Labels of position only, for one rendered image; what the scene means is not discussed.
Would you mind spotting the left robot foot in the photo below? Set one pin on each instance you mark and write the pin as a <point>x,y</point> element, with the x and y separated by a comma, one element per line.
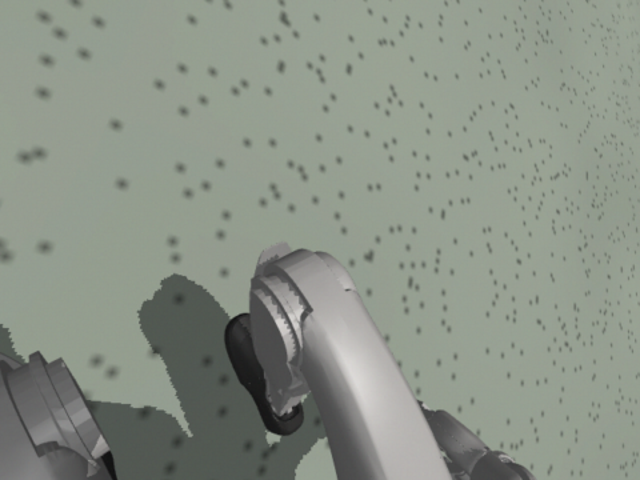
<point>109,463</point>

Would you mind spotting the right robot hand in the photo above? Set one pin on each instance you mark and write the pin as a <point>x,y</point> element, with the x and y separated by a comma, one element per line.
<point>459,444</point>

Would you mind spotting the right robot arm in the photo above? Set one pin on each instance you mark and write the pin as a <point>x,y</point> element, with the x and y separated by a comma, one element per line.
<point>497,465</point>

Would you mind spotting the right robot foot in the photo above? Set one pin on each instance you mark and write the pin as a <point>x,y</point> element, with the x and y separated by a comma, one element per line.
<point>239,346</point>

